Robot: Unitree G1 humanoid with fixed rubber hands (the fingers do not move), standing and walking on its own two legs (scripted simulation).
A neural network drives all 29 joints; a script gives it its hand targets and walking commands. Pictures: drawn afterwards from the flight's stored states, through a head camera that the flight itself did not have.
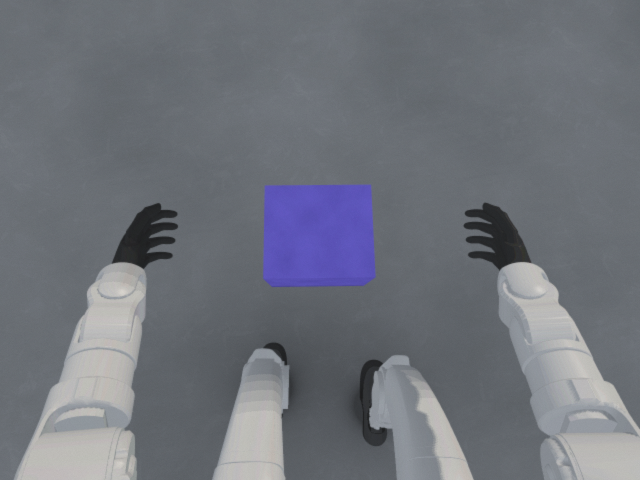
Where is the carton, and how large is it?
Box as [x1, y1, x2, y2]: [263, 185, 375, 286]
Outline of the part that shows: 265,185 263,278 270,285 363,285 375,276 370,185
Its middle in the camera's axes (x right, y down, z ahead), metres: +0.00 +0.01 +0.99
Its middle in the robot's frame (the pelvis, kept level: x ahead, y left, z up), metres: +0.49 +0.01 -0.59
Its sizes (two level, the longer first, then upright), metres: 0.255 0.223 0.205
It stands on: the floor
